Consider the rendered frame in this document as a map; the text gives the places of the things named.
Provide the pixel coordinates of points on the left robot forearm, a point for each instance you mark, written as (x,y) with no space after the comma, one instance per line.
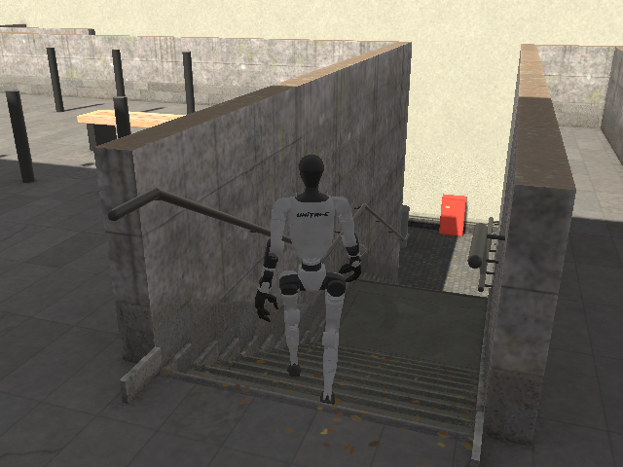
(268,270)

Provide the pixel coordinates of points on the robot left hand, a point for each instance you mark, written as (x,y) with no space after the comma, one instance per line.
(259,304)

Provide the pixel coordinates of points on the robot right foot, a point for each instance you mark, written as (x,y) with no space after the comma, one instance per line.
(327,399)

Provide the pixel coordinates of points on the right robot forearm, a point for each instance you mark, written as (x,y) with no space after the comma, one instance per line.
(354,254)

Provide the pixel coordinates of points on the robot right hand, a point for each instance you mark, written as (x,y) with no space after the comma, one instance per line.
(347,268)

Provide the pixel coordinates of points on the robot left upper arm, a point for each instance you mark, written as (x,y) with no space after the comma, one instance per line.
(280,208)

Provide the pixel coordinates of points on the robot right upper arm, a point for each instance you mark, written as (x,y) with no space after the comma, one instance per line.
(343,208)

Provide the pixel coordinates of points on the right robot shin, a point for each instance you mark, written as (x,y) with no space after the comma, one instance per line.
(330,359)

